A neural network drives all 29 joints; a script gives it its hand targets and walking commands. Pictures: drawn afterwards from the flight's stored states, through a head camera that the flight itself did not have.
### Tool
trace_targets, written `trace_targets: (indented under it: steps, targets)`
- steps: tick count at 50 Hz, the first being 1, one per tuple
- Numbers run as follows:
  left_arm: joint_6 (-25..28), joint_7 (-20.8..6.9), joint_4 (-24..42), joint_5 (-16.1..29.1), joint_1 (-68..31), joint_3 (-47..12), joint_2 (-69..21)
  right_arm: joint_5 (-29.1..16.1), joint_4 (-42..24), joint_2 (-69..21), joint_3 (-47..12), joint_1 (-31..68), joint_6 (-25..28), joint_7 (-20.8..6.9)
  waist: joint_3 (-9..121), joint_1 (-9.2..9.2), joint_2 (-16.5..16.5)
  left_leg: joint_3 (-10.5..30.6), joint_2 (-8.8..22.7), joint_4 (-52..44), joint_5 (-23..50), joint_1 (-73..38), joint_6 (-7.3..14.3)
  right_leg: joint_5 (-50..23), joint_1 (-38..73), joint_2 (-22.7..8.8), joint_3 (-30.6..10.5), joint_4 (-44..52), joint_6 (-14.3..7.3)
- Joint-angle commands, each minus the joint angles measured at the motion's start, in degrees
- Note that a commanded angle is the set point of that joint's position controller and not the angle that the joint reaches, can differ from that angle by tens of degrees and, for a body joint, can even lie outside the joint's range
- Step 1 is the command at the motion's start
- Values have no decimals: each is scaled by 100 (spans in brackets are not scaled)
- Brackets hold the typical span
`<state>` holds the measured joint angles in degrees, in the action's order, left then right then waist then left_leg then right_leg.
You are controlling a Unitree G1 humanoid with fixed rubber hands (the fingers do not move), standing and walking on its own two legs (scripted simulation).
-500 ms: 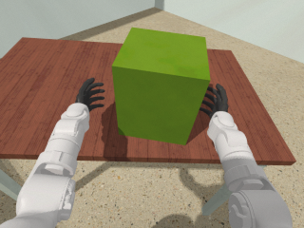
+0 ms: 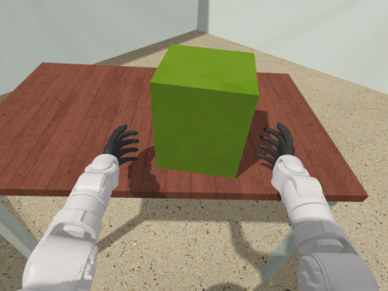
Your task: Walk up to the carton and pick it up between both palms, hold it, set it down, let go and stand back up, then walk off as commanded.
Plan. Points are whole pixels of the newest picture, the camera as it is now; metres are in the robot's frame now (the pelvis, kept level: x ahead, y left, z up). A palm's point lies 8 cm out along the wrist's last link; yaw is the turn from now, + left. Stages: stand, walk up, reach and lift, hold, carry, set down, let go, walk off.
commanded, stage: set down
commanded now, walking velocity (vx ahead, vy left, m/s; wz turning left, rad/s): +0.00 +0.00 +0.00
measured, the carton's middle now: (203, 112) +0.53 -0.05 +0.12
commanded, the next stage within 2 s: none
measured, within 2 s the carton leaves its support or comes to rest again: neither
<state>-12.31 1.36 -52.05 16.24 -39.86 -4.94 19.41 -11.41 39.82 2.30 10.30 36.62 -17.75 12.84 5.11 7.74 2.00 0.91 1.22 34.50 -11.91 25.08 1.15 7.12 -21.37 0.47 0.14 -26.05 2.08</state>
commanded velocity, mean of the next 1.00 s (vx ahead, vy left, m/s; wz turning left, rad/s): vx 0.00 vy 0.00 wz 0.00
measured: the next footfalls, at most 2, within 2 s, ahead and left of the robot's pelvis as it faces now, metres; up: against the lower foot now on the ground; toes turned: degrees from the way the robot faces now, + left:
none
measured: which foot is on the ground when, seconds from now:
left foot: down 0.00-1.00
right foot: down 0.00-1.00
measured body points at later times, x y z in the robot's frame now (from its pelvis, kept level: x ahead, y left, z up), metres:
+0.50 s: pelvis +0.03 -0.01 +0.01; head +0.01 +0.03 +0.45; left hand +0.39 +0.19 +0.08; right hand +0.36 -0.18 +0.11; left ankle +0.06 +0.10 -0.73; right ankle +0.07 -0.15 -0.73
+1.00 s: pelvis +0.04 +0.00 +0.01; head +0.03 +0.04 +0.46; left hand +0.33 +0.20 +0.07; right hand +0.29 -0.18 +0.10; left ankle +0.06 +0.10 -0.73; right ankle +0.07 -0.15 -0.73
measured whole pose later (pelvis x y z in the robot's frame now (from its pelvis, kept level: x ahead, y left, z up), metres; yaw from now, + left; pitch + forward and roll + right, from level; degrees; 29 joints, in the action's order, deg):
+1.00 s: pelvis +0.04 +0.00 +0.01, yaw -2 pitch -5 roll -2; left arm -31.2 -3.0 7.7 15.3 -0.1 1.6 19.4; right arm -13.4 -12.0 1.9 0.9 -5.2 -25.5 15.1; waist -4.3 0.7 2.7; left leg -1.4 1.3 28.8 -14.1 9.6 1.2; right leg 8.9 -7.1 0.4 -2.3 -21.2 2.4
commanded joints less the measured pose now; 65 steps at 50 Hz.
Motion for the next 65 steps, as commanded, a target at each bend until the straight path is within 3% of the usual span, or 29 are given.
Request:
trace_targets:
  steps: [1, 4, 10, 13, 14, 15, 16, 19, 20, 22, 24, 27, 31, 33, 36, 39, 40, 41, 43, 44, 45, 47, 49, 51, 53, 55, 56, 64, 65]
  targets:
    - [467, 67, 2253, 188, -3622, 261, 1228, 123, -2267, 926, 105, 3172, 435, 15, 3176, -8, -1027, -11, -8, -1153, -1171, -1080, -290, -58, 1036, 313, 405, 222, -273]
    - [381, -20, 2087, 106, -3347, 331, 1153, 271, -2367, 756, 92, 2935, 375, 30, 3189, -14, -896, -3, -31, -1033, -935, -1121, -266, -44, 1042, 260, 358, 240, -286]
    - [174, -121, 2930, 160, -2839, 365, 1158, 180, -2511, 689, 53, 2424, 259, 86, 3033, -41, -1246, 34, 11, -991, -850, -1439, -380, -29, 935, 231, 309, 279, -305]
    - [-78, -238, 3023, 37, -2266, 588, 1252, 111, -2805, 571, -207, 1836, 196, 147, 2669, -186, -953, -53, -57, -948, -324, -1443, -318, -417, 1279, 198, 182, 368, -264]
    - [-97, -317, 2552, 112, -2821, 464, 1245, 193, -2485, 530, -101, 2290, 94, 180, 2316, 1, -1046, -65, -86, -951, -782, -972, -294, 89, 1180, 161, 146, 389, -255]
    - [-89, -337, 2893, 56, -2489, 559, 1244, 143, -2752, 376, -192, 1957, 101, 198, 2346, -138, -961, -58, -74, -1036, -809, -1083, -253, 78, 1290, 163, 115, 383, -243]
    - [-135, -348, 2626, 113, -3031, 444, 1241, 237, -2619, 483, 63, 2457, 54, 195, 2163, 9, -1071, -59, -72, -1034, -1080, -770, -241, 381, 1136, 145, 133, 392, -269]
    - [-233, -332, 3970, 11, -1624, 671, 1203, 32, -3451, 388, -168, 1214, 197, 298, 2298, -214, -1037, -71, -42, -922, 35, -1402, -338, -585, 1542, 189, 85, 390, -219]
    - [-311, -361, 4422, -114, -799, 778, 1105, -123, -3554, 220, -491, 343, 273, 322, 2339, -210, -1023, -20, -55, -816, 919, -1806, -391, -1261, 1802, 204, 56, 374, -171]
    - [-587, -469, 4795, -274, -331, 1021, 1162, -281, -4095, 316, -825, -122, 335, 366, 2266, -333, -1023, -46, -86, -676, 1831, -2074, -481, -1764, 1960, 205, -16, 354, -80]
    - [-840, -536, 4174, -344, -928, 1007, 1179, -56, -3834, 604, -399, 423, 148, 416, 1702, -105, -881, -72, -76, -792, 1277, -1599, -427, -1035, 1677, 178, 6, 452, -67]
    - [-976, -561, 4892, -165, -812, 871, 1166, -43, -4452, 376, -379, 213, 47, 446, 1499, -189, -1032, -123, -75, -943, 788, -1333, -337, -589, 1822, 103, -96, 516, -105]
    - [-989, -449, 6444, -16, 366, 995, 1116, -278, -5731, 300, -698, -1103, 160, 414, 2031, -382, -942, -81, -26, -793, 1924, -1974, -443, -1499, 2084, 178, -61, 400, -105]
    - [-1066, -441, 6541, -46, 831, 1081, 1115, -222, -5992, 483, -702, -1460, 117, 374, 1946, -400, -809, -63, 3, -792, 2065, -2075, -452, -1480, 2077, 204, -65, 404, -106]
    - [-1104, -476, 6115, 74, 607, 1061, 1027, -82, -6022, 350, -738, -1313, -39, 273, 1576, -426, -657, -97, -19, -913, 1291, -1683, -332, -621, 1720, 125, -78, 479, -155]
    - [-1177, -423, 6708, 114, 999, 1036, 1058, -20, -6451, 401, -674, -1557, -197, 231, 1471, -558, -689, -127, 38, -1082, 1095, -1691, -330, -585, 1911, 97, -116, 516, -220]
    - [-1133, -427, 6593, 179, 775, 993, 1060, 18, -6330, 390, -572, -1458, -246, 226, 1340, -471, -697, -106, 37, -1084, 840, -1586, -344, -219, 1755, 105, -117, 563, -219]
    - [-1174, -402, 7236, 81, 1823, 1099, 953, -203, -6808, 199, -858, -2391, -119, 228, 1356, -704, -628, -103, 37, -1097, 1373, -1938, -363, -801, 2077, 145, -129, 561, -201]
    - [-1247, -377, 7054, 92, 1232, 1080, 1025, -138, -6483, 378, -740, -1947, -300, 186, 1075, -638, -828, -118, 52, -1069, 1258, -1763, -412, -478, 1764, 116, -155, 565, -210]
    - [-1358, -381, 7570, -61, 2191, 1304, 991, -285, -6835, 267, -928, -2856, -248, 218, 1175, -808, -788, -81, 43, -1120, 1613, -2099, -427, -938, 2126, 126, -182, 648, -228]
    - [-1391, -417, 6752, 1, 1251, 1154, 1056, -124, -6389, 463, -642, -2028, -388, 183, 882, -610, -899, -117, 39, -1149, 1031, -1713, -434, -287, 1661, 87, -169, 626, -244]
    - [-1512, -440, 7528, -140, 2874, 1250, 820, -176, -7067, 431, -761, -3331, -316, 239, 878, -705, -631, -86, 54, -1250, 1525, -2171, -469, -859, 2123, 144, -181, 753, -256]
    - [-1575, -424, 7863, -146, 2627, 1304, 911, -120, -7085, 493, -711, -3254, -408, 244, 750, -753, -861, -137, 41, -1320, 1413, -2112, -501, -641, 2039, 121, -157, 756, -236]
    - [-1555, -427, 7526, -17, 2114, 1084, 966, 48, -7080, 524, -439, -2753, -507, 241, 507, -619, -834, -129, 69, -1390, 759, -1740, -465, -95, 1762, 84, -118, 770, -290]
    - [-1574, -395, 8292, -38, 3207, 1108, 861, -21, -7520, 360, -622, -3691, -479, 259, 390, -738, -859, -122, 88, -1476, 1067, -2095, -516, -449, 2010, 105, -135, 895, -296]
    - [-1573, -348, 8758, -23, 3270, 1134, 933, -77, -7649, 564, -537, -3875, -531, 217, 493, -751, -1008, -127, 113, -1454, 1288, -2255, -595, -460, 1918, 120, -129, 900, -326]
    - [-1518, -370, 8322, 33, 3394, 1140, 915, -71, -7526, 559, -513, -3966, -591, 188, 343, -752, -972, -169, 92, -1489, 1067, -2242, -571, -296, 1834, 78, -161, 972, -341]
    - [-1253, -377, 8724, 206, 4108, 1020, 1237, -3, -8095, 438, -678, -4509, -821, 108, -267, -817, -971, -101, 260, -1945, -68, -1356, -374, 94, 2278, 90, -213, 902, -390]
    - [-1200, -389, 8565, 237, 4206, 1036, 1276, 33, -8105, 430, -693, -4568, -840, 110, -281, -819, -764, -133, 238, -1958, -245, -1270, -300, 103, 2391, 84, -244, 917, -379]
